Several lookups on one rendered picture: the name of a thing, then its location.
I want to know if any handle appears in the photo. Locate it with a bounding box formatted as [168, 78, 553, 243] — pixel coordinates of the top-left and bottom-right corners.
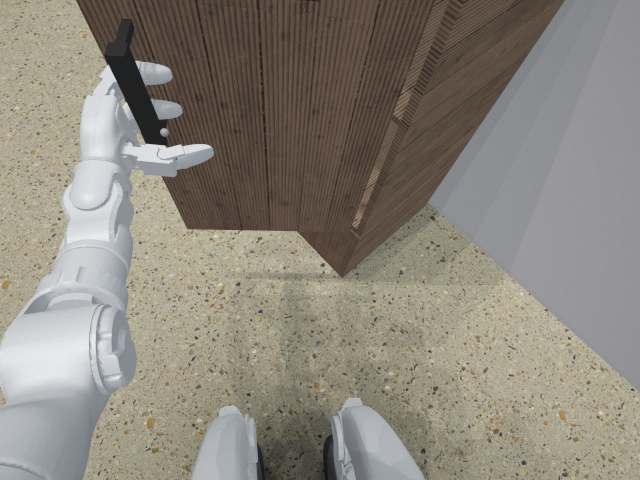
[104, 19, 168, 147]

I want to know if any robot left thigh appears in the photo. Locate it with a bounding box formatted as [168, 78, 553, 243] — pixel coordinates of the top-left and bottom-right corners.
[190, 413, 258, 480]

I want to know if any robot left hand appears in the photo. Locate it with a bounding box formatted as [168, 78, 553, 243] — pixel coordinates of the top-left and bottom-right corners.
[79, 61, 214, 177]

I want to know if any cupboard door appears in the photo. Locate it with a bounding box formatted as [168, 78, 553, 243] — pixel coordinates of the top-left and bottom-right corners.
[76, 0, 435, 232]

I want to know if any left robot forearm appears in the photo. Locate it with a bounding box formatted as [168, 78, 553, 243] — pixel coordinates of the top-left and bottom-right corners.
[0, 160, 134, 399]

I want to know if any right robot shin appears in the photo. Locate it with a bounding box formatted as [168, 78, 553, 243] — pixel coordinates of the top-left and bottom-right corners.
[333, 398, 362, 480]

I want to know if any left robot upper arm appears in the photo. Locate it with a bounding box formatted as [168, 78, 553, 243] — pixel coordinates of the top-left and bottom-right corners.
[0, 304, 137, 480]

